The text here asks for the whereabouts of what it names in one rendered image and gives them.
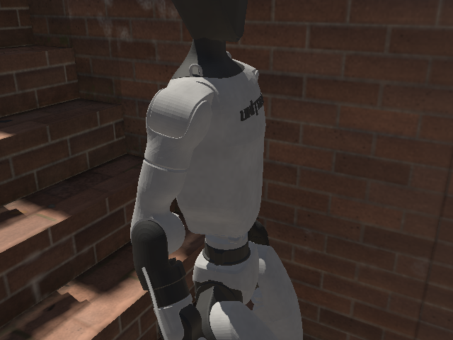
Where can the stairs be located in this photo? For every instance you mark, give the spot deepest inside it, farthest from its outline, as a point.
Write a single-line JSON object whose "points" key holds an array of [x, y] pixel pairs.
{"points": [[67, 194]]}

